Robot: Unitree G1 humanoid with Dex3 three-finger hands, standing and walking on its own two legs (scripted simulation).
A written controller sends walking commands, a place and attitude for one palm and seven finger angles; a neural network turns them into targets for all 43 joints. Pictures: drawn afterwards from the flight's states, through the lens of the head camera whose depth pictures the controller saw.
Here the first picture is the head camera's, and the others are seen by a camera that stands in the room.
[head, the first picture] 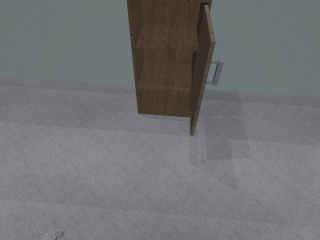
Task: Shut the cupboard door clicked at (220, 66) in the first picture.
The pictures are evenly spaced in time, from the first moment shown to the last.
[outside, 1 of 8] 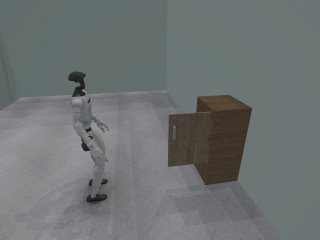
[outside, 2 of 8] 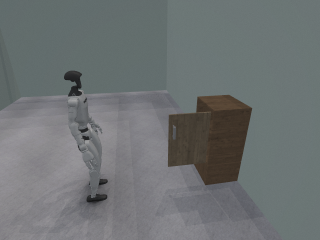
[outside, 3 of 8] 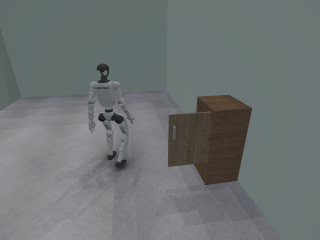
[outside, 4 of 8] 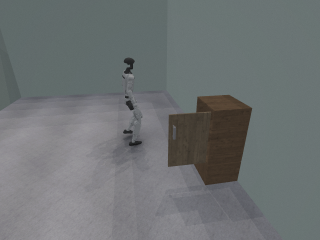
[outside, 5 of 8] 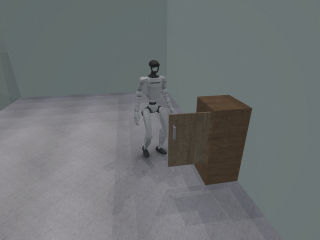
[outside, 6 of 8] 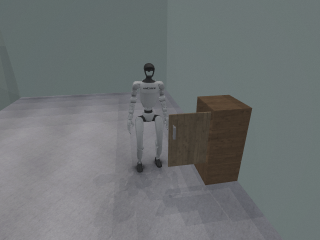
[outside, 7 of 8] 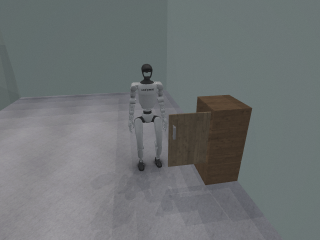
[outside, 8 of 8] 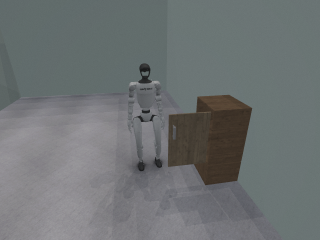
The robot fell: no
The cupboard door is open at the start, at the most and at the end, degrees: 89 89 89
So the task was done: no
